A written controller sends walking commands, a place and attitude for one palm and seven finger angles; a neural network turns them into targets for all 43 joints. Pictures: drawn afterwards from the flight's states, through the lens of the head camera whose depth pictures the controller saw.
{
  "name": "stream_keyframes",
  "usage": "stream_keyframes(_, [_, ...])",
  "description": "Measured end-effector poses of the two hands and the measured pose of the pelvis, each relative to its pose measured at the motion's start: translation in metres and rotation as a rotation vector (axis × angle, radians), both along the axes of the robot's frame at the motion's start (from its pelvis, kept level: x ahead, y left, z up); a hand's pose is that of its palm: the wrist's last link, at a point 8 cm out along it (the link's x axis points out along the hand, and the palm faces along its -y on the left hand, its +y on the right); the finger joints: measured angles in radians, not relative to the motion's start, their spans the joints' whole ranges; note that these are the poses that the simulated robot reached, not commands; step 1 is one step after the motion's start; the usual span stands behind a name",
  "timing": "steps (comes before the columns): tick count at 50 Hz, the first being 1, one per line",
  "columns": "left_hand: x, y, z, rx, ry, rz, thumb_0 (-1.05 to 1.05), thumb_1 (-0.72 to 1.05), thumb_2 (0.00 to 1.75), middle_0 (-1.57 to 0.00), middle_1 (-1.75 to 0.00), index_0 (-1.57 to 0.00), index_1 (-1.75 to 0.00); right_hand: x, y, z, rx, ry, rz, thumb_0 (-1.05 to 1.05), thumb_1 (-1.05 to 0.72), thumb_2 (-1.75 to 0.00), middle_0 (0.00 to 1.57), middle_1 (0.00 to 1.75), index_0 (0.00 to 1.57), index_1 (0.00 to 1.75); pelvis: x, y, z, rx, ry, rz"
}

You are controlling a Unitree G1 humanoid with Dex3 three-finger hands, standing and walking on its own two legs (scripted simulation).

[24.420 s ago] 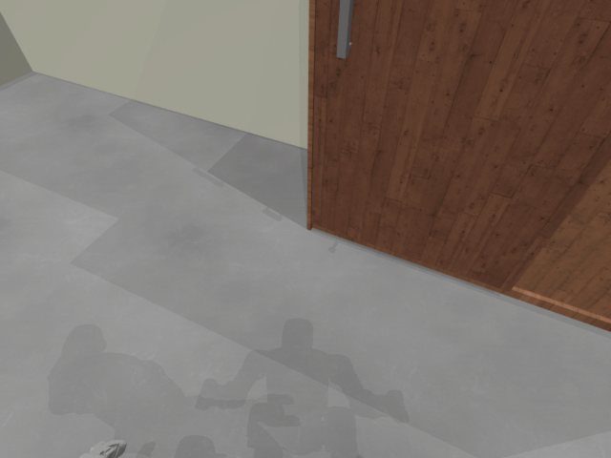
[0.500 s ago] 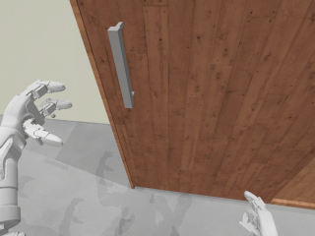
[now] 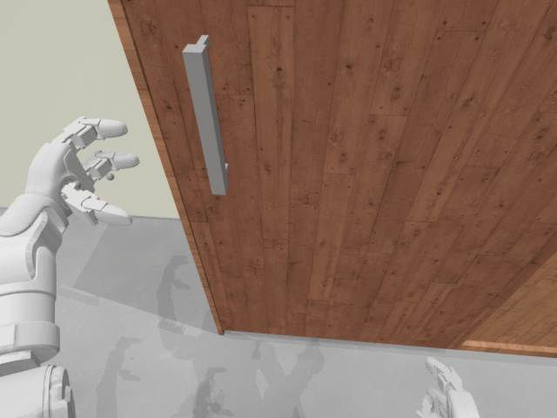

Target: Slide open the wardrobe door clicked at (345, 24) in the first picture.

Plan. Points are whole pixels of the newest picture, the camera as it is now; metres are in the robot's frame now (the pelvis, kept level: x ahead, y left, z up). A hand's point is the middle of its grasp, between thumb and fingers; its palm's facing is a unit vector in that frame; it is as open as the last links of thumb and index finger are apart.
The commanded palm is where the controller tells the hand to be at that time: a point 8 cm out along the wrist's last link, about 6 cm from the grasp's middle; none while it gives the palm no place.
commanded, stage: move the hooked fingers beside the handle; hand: left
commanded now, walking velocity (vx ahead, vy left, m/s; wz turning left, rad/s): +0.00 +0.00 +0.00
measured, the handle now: (213, 123) +0.51 +0.15 +0.18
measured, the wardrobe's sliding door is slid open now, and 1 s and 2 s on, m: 0.00 0.00 0.00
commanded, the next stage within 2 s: feel for the door with the fingertips in 1.60 s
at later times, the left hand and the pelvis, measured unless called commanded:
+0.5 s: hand (141, 152) +0.41 +0.22 +0.19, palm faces +0.00 -1.00 -0.01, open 14.0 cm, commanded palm +0.39 +0.27 +0.19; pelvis +0.01 +0.01 +0.00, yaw +0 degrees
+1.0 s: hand (164, 139) +0.45 +0.21 +0.18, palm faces +0.02 -1.00 -0.02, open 14.0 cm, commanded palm +0.42 +0.26 +0.19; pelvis +0.01 -0.01 +0.00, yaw -2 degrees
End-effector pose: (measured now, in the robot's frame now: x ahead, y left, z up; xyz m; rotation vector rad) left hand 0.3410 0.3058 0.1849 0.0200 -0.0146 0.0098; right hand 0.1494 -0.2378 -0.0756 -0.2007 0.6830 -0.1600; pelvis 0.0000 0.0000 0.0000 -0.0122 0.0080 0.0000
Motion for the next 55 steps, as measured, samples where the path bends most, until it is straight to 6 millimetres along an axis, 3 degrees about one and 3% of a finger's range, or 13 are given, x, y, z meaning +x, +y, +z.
stream_keyframes(11, [0.021,-0.01,0.007,-0.005,-0.024,-0.013,-0.01,-0.5,0.3,-0.3,-1.2,-0.3,-1.2,0.007,0.016,0.001,0.023,0.006,0.003,0.01,-0.9,-0.9,0.2,0.3,0.2,0.3,0.008,0.01,0.002,0.0,0.011,-0.012])
stream_keyframes(21, [0.033,-0.019,0.002,0.006,0.008,-0.005,-0.01,-0.5,0.3,-0.3,-1.2,-0.3,-1.2,-0.001,0.014,-0.005,0.008,0.066,-0.001,0.01,-0.9,-0.9,0.21,0.3,0.21,0.3,0.007,0.012,0.002,-0.002,0.014,-0.002])
stream_keyframes(32, [0.069,-0.032,0.002,-0.012,0.056,0.019,-0.01,-0.5,0.3,-0.3,-1.2,-0.3,-1.2,-0.033,-0.004,-0.014,-0.008,0.152,-0.065,0.01,-0.9,-0.9,0.21,0.3,0.21,0.3,0.004,0.006,0.002,0.001,0.037,-0.01])
stream_keyframes(45, [0.09,-0.044,0.004,-0.019,0.037,0.008,-0.01,-0.5,0.3,-0.3,-1.2,-0.3,-1.2,-0.083,-0.032,-0.024,-0.025,0.281,-0.156,0.01,-0.9,-0.9,0.2,0.3,0.2,0.3,0.007,-0.004,0.001,0.004,0.055,-0.028])
stream_keyframes(50, [0.087,-0.046,-0.001,-0.005,0.029,0.008,-0.01,-0.5,0.3,-0.3,-1.2,-0.3,-1.2,-0.088,-0.037,-0.026,-0.019,0.291,-0.168,0.01,-0.9,-0.9,0.2,0.3,0.2,0.3,0.008,-0.006,0.001,0.006,0.059,-0.037])
stream_keyframes(55, [0.08,-0.042,0.0,-0.026,0.001,0.017,-0.01,-0.5,0.3,-0.3,-1.2,-0.3,-1.2,-0.081,-0.038,-0.024,-0.016,0.271,-0.164,0.01,-0.9,-0.9,0.2,0.3,0.2,0.3,0.008,-0.01,0.001,0.007,0.052,-0.037])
